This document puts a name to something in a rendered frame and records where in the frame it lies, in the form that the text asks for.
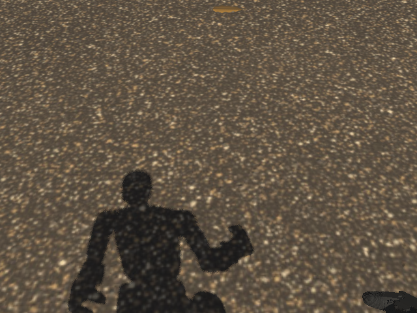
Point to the right robot hand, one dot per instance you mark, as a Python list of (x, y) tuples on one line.
[(391, 302)]

